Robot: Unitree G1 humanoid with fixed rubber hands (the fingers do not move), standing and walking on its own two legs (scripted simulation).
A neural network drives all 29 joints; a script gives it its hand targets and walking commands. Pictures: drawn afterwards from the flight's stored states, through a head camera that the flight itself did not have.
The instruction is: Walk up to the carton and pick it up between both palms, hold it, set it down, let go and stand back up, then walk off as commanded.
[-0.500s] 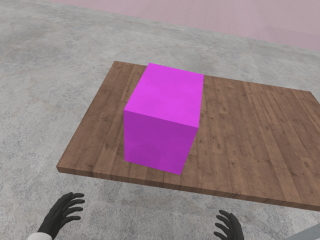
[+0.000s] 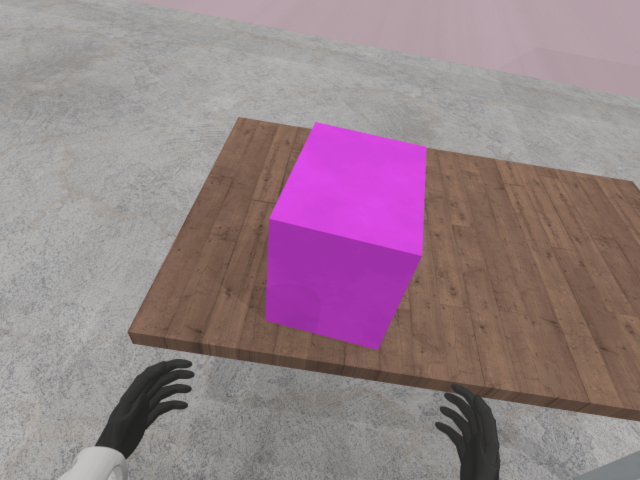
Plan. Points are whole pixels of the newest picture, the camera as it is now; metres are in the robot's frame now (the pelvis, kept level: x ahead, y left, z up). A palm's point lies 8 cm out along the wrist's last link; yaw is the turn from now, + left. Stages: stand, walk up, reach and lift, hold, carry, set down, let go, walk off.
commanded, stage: reach and lift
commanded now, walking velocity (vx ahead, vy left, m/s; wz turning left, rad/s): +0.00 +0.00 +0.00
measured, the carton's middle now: (345, 233) +0.55 -0.01 -0.02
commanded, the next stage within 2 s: none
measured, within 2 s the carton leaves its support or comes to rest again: neither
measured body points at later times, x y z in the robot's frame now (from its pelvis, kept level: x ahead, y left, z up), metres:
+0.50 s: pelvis -0.02 +0.01 +0.00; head -0.03 +0.04 +0.45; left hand +0.26 +0.24 +0.02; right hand +0.26 -0.17 +0.03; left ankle -0.01 +0.08 -0.73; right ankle +0.01 -0.16 -0.73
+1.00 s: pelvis -0.02 -0.01 +0.01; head -0.01 +0.01 +0.46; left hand +0.34 +0.22 +0.06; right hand +0.32 -0.18 +0.06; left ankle -0.01 +0.08 -0.73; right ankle +0.01 -0.16 -0.73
